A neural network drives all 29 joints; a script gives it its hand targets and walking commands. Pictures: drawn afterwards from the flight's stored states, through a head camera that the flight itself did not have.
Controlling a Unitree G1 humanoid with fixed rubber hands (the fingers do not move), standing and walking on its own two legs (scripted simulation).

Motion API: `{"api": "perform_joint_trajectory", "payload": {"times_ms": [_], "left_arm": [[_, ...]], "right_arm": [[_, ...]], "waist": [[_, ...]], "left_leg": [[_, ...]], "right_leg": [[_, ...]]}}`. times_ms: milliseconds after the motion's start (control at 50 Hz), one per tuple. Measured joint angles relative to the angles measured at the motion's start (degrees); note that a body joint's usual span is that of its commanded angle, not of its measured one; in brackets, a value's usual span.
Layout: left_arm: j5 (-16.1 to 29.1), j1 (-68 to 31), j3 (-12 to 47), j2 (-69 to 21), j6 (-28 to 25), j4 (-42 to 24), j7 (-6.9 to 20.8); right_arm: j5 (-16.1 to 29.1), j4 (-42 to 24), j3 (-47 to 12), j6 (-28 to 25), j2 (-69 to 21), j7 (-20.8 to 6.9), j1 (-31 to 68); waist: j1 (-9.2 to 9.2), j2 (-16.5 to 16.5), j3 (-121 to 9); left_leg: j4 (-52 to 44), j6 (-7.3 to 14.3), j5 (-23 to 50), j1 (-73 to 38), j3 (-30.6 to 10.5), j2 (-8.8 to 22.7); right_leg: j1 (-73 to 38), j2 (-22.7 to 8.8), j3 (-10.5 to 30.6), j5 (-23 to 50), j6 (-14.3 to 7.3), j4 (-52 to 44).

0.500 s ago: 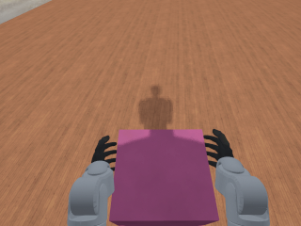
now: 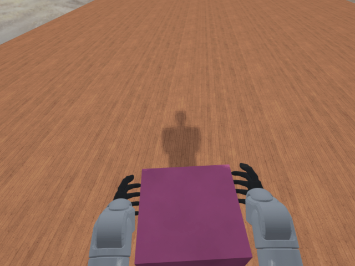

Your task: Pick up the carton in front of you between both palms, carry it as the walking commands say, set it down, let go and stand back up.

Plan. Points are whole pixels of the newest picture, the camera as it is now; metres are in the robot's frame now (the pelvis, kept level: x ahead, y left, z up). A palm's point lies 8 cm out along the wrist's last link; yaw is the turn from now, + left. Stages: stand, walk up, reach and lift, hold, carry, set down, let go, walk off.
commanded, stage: carry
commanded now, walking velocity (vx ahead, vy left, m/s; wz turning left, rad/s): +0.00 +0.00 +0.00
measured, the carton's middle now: (188, 228) +0.26 +0.00 -0.05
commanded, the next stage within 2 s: none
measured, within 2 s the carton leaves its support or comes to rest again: neither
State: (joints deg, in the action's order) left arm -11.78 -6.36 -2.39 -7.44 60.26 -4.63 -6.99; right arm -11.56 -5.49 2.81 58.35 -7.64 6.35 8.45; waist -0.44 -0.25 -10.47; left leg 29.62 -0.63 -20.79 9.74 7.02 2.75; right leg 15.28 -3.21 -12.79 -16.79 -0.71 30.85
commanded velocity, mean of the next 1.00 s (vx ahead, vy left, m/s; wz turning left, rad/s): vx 0.00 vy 0.00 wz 0.00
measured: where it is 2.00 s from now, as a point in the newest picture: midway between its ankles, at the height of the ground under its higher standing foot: outside the picture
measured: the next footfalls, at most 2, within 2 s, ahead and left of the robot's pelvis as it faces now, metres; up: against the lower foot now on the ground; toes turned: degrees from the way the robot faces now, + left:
none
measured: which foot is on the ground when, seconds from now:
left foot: down 0.00-1.00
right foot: down 0.00-1.00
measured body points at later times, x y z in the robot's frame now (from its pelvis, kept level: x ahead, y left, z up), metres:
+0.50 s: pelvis +0.02 +0.01 +0.01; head +0.02 +0.01 +0.46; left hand +0.31 +0.15 +0.01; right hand +0.32 -0.15 +0.03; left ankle -0.09 +0.10 -0.73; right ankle -0.04 -0.10 -0.73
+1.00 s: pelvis -0.01 +0.01 -0.01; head -0.03 +0.00 +0.44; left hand +0.28 +0.15 +0.02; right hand +0.29 -0.15 +0.03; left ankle -0.10 +0.10 -0.74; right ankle -0.04 -0.10 -0.74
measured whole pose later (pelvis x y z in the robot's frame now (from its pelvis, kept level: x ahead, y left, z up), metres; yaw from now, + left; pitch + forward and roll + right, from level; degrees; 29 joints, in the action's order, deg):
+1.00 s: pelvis -0.01 +0.01 -0.01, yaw -1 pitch +3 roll -1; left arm -13.1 -9.3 -6.1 -7.7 42.6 9.0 -3.4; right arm -13.5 8.1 8.5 39.3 -7.8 2.5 10.2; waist 0.1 -1.2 -6.0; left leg 29.3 0.8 -23.3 8.6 8.2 2.0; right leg 15.1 -3.8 -11.7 -18.9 -0.4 31.7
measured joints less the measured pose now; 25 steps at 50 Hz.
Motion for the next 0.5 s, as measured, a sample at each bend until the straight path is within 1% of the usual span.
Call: {"api": "perform_joint_trajectory", "payload": {"times_ms": [40,120,220,300,380,440,500], "left_arm": [[-0.2,-0.1,-0.1,0.0,-2.0,1.8,0.4],[-0.4,-0.4,-0.7,0.0,-6.4,3.6,1.1],[-1.1,-1.0,-1.8,-0.1,-11.7,8.0,2.8],[-1.1,-1.5,-2.3,-0.1,-15.8,10.6,3.5],[-1.8,-2.6,-3.3,-0.2,-19.7,13.7,3.9],[-1.8,-2.5,-4.2,-0.2,-21.4,14.5,3.7],[-0.9,-1.6,-4.1,-0.1,-21.0,12.8,3.2]], "right_arm": [[-0.4,2.1,0.7,-2.3,0.0,-0.4,0.2],[-0.9,3.9,1.6,-6.6,-0.1,-1.2,0.7],[-2.0,7.9,3.1,-11.8,-0.1,-2.8,1.0],[-2.1,10.3,4.6,-16.3,-0.1,-3.6,1.0],[-2.2,13.6,6.1,-20.6,-0.2,-4.4,1.9],[-2.0,14.9,6.0,-22.1,-0.3,-4.6,2.4],[-1.3,13.6,5.0,-21.5,-0.2,-4.0,2.1]], "waist": [[0.31,0.0,0.4],[0.65,0.0,2.4],[0.77,-0.4,3.7],[0.63,-0.2,4.5],[0.46,0.3,5.2],[0.38,0.5,5.7],[0.6,0.1,5.6]], "left_leg": [[0.1,0.1,-0.2,-0.2,0.2,-0.2],[0.4,0.3,0.8,-0.1,0.6,-0.5],[0.5,0.2,3.0,0.2,1.0,-0.6],[-2.4,0.3,3.0,-1.4,1.0,-0.8],[-5.7,0.7,3.0,-3.2,1.1,-1.1],[-5.0,1.0,2.9,-3.3,1.4,-1.1],[-2.7,1.0,2.4,-2.5,1.8,-1.0]], "right_leg": [[0.1,-0.2,0.2,-0.3,0.2,0.6],[0.7,-0.7,0.7,0.4,0.7,1.6],[-0.2,-0.6,1.0,1.9,0.9,-0.7],[-0.7,-0.6,0.9,2.3,0.5,-1.4],[0.0,-0.7,0.9,2.8,0.4,0.1],[-0.8,-0.7,1.2,2.3,0.8,-0.4],[-2.9,-0.3,1.5,0.9,0.9,-4.1]]}}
